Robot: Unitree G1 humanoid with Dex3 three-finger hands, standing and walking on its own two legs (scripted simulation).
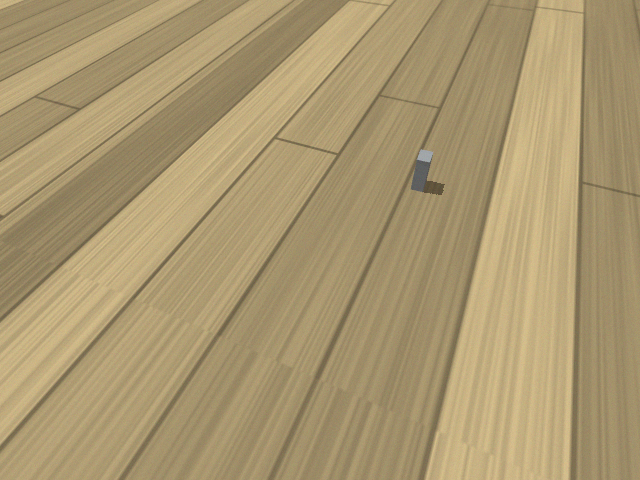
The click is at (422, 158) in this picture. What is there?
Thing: carton on end
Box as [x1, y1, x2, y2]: [411, 149, 432, 191]
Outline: 421,149 416,161 411,189 422,191 432,155 431,151
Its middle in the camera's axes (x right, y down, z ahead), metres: +0.46 -0.32 +1.81
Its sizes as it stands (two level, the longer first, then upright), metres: 0.081 0.058 0.174
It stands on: the floor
